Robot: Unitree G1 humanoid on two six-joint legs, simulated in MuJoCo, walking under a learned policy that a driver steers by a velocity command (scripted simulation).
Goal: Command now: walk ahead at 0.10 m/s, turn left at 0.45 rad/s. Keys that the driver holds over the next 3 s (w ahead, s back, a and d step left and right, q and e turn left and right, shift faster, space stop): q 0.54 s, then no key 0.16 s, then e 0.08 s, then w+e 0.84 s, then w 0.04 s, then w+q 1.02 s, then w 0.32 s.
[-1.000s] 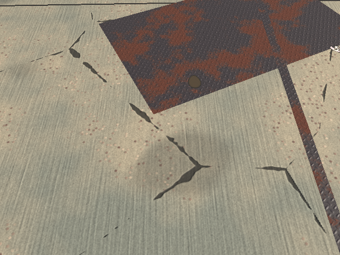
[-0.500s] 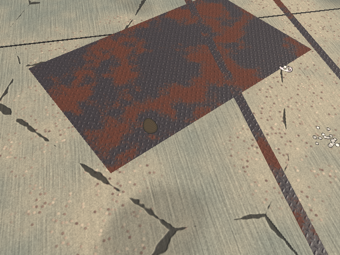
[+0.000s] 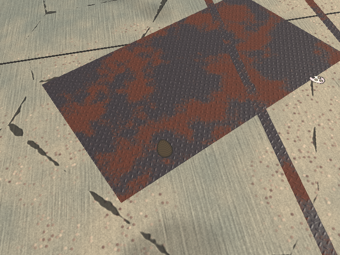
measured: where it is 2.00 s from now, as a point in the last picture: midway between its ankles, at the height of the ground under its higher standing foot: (166, 242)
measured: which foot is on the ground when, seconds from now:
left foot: up 0.00-0.28, down 0.30-0.76, up 0.78-1.00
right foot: down 0.00-0.30, up 0.32-0.74, down 0.76-1.00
